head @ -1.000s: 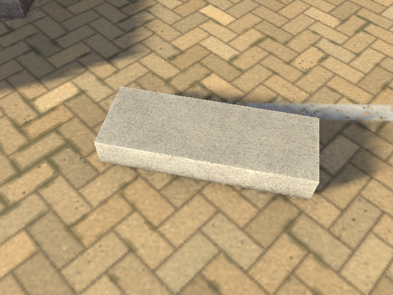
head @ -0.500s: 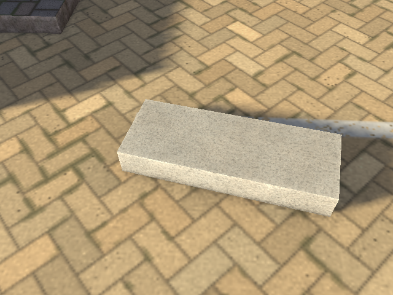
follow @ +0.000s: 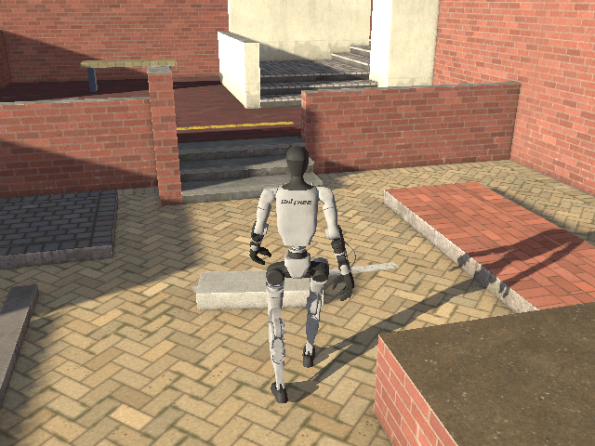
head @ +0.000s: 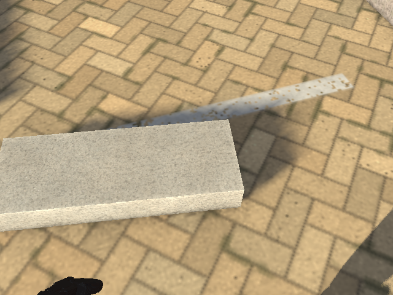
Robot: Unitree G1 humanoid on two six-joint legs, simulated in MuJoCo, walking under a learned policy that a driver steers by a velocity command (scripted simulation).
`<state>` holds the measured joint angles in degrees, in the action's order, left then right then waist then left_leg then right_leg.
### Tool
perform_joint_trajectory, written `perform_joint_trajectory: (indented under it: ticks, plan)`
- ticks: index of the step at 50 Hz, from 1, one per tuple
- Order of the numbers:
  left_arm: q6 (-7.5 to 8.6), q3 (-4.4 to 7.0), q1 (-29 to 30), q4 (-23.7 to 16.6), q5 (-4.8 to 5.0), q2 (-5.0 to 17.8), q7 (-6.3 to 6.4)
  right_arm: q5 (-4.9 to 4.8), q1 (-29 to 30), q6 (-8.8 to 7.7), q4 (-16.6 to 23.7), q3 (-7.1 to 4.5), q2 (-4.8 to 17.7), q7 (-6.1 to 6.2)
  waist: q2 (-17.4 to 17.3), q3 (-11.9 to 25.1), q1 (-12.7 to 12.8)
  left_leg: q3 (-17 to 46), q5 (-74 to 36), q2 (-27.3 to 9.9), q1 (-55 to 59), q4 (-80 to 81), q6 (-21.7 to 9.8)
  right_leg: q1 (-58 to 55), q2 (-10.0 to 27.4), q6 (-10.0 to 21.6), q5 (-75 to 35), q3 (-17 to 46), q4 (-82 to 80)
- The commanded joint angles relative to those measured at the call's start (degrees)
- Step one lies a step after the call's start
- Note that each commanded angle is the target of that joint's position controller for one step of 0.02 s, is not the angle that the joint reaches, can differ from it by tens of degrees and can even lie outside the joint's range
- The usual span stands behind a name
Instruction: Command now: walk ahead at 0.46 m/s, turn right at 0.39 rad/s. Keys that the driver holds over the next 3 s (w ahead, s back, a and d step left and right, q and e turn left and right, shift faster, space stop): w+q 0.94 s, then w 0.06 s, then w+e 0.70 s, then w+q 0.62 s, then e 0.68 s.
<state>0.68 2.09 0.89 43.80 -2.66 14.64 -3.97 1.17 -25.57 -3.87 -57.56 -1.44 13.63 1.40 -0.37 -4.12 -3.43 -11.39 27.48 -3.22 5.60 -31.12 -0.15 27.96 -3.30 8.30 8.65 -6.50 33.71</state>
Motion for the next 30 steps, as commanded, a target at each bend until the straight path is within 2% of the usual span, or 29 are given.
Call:
perform_joint_trajectory:
  ticks: [1,2,3,4,5,6,8,9,10,13,17,20,21,23,24,25,26,27,28,29,30]
  plan:
    - [-0.04,4.63,-23.39,3.09,0.41,14.74,2.33,-1.19,-2.88,-1.16,6.03,-0.21,3.71,-1.15,11.43,23.58,8.76,4.75,1.35,2.74,-40.02,-51.09,-1.64,-50.09,25.80,13.52,13.07,46.32,-14.78]
    - [-0.48,4.59,-21.92,3.37,1.65,13.78,2.85,-0.73,4.29,-1.52,7.33,-1.79,9.75,-1.18,3.23,19.45,10.55,12.62,-4.60,0.87,-42.97,-52.97,-2.60,-43.88,24.01,12.47,9.60,41.50,-17.53]
    - [0.07,3.71,-17.48,4.10,1.69,11.20,3.37,-1.59,6.71,-2.03,8.16,-1.47,8.63,-1.57,2.26,11.02,8.20,12.84,-8.97,-1.38,-43.38,-49.47,-3.18,-34.84,22.56,10.92,6.32,32.45,-19.18]
    - [0.87,2.76,-15.30,4.42,1.44,7.87,3.46,-1.60,5.44,-1.98,6.93,-1.21,7.28,-1.84,-0.59,5.61,5.80,12.96,-10.33,-3.12,-40.25,-43.79,-3.43,-26.40,20.01,8.30,1.35,26.11,-21.44]
    - [1.73,2.22,-13.78,5.08,1.41,6.57,3.69,-0.76,4.34,-1.10,6.15,-1.11,6.24,-2.04,-0.36,3.23,3.68,13.46,-10.82,-4.10,-36.79,-39.87,-3.26,-21.34,17.46,6.23,-2.20,21.43,-22.82]
    - [2.51,1.74,-12.59,5.45,1.42,5.42,3.75,-0.02,1.54,0.13,4.49,-0.81,4.95,-2.40,0.51,2.39,2.09,13.73,-11.44,-4.13,-33.46,-37.69,-2.88,-18.01,15.45,4.97,-3.93,17.14,-24.38]
    - [4.15,1.52,-14.05,6.95,1.36,5.15,3.49,0.36,0.39,1.57,3.74,-1.04,4.29,-2.97,1.66,2.06,1.28,13.76,-12.53,-3.11,-32.88,-35.68,-2.97,-16.95,14.52,4.10,-8.34,12.98,-25.76]
    - [4.65,1.54,-14.81,7.60,1.43,5.39,3.41,0.24,1.61,1.90,3.96,-1.28,4.22,-3.18,2.15,1.10,1.27,13.89,-14.09,-3.03,-34.78,-34.29,-2.94,-17.13,14.18,3.48,-8.32,11.08,-26.73]
    - [4.90,1.52,-15.58,8.00,1.52,5.39,3.37,0.19,3.53,2.06,4.46,-1.35,3.74,-3.27,2.55,0.07,1.75,14.10,-16.23,-3.06,-37.45,-32.99,-2.80,-17.76,13.96,2.86,-7.26,9.66,-27.77]
    - [5.29,1.01,-17.58,9.06,1.75,4.37,3.71,0.08,10.33,1.99,6.42,-1.85,4.18,-3.46,2.88,-2.04,3.27,14.23,-22.65,-2.34,-43.77,-27.15,-2.15,-20.71,13.20,0.32,-9.79,5.69,-28.87]
    - [5.94,0.25,-19.70,10.63,2.14,3.70,4.26,0.21,16.85,1.56,8.65,-1.14,2.03,-3.96,3.02,-2.09,4.32,10.23,-30.44,-0.60,-42.65,-15.11,-2.15,-24.04,12.69,-1.56,-20.89,0.22,-27.49]
    - [5.85,-0.17,-23.32,12.69,2.14,4.17,5.28,0.44,22.11,1.59,10.96,-0.43,1.14,-4.29,2.45,-2.65,5.63,6.01,-29.39,0.88,-42.28,-8.25,-3.32,-29.72,14.33,-2.24,-31.98,-1.69,-25.26]
    - [5.67,-0.23,-23.82,13.13,1.98,4.75,5.60,0.46,22.55,1.55,11.43,-0.33,1.03,-4.22,2.61,-2.35,5.44,4.73,-27.66,1.92,-41.21,-6.44,-4.11,-31.84,14.84,-2.58,-38.12,-2.47,-23.24]
    - [5.33,-0.17,-23.14,13.24,1.72,6.41,6.39,0.62,19.76,1.59,11.00,-0.59,1.92,-3.55,4.65,0.70,3.73,2.32,-22.03,5.61,-36.13,-5.05,-6.18,-35.32,15.52,-3.58,-56.93,-3.95,-15.80]
    - [4.97,0.02,-22.69,13.20,1.46,7.53,6.82,0.86,16.52,1.60,10.27,-0.87,2.69,-3.27,6.04,2.64,2.09,1.74,-18.99,7.23,-32.85,-4.95,-7.51,-36.14,16.18,-3.68,-63.83,-4.47,-10.64]
    - [4.37,0.26,-21.58,12.79,1.28,8.47,6.90,0.88,11.80,1.48,9.02,-1.44,3.89,-2.96,7.14,5.26,-0.20,2.14,-16.58,8.29,-28.24,-3.80,-9.20,-35.95,16.83,-3.44,-65.87,-4.73,-2.87]
    - [3.88,0.39,-20.95,12.24,1.17,8.91,6.71,1.32,5.82,1.13,7.31,-2.23,5.70,-2.77,7.01,8.52,-2.86,3.53,-15.88,9.10,-20.87,-0.84,-11.04,-33.06,17.06,-2.94,-60.81,-4.54,7.65]
    - [3.82,0.50,-18.98,11.04,1.47,9.16,6.18,1.93,-1.46,0.86,5.55,-3.51,8.28,-2.32,3.88,11.92,-7.39,9.21,-17.44,5.92,-9.29,4.74,-14.00,-23.95,15.20,-3.51,-45.15,-5.58,23.27]
    - [4.41,-0.73,-23.10,8.17,1.39,2.60,4.83,1.87,-0.89,1.39,6.03,-5.40,15.59,-1.64,-11.15,15.69,-2.23,33.90,-29.24,-11.42,7.86,3.12,-21.92,-0.78,5.01,-6.13,10.82,-5.43,44.78]
    - [4.84,0.06,-20.17,6.44,1.23,5.99,4.53,-0.17,-0.45,1.83,6.41,-5.74,15.57,-2.17,-6.87,20.01,-3.08,52.32,-26.98,-15.82,12.57,10.17,-27.96,11.28,-0.23,-6.29,21.74,7.07,54.83]
    - [5.52,-0.09,-15.61,4.51,0.99,6.00,4.23,-0.89,3.37,1.98,6.67,-5.42,13.77,-1.89,-1.18,10.92,-1.61,44.20,-23.21,-14.53,5.09,13.44,-25.23,15.81,4.56,-5.88,15.15,10.59,51.07]
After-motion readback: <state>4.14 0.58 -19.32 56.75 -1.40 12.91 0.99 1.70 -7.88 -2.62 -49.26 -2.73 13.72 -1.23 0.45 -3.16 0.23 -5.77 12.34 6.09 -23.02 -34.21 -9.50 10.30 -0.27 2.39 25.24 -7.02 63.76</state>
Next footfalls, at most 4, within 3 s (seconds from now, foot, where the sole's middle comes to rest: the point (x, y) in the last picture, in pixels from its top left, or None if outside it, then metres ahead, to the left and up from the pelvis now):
0.54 left None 0.42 0.08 -0.75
1.12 right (176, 157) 0.87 0.05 -0.63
1.92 left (119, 102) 1.28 0.30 -0.75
2.36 right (133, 56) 1.60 0.25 -0.75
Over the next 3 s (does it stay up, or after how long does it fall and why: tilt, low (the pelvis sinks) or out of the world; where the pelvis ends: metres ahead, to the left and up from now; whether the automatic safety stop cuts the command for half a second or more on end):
stays up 1.50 0.33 0.03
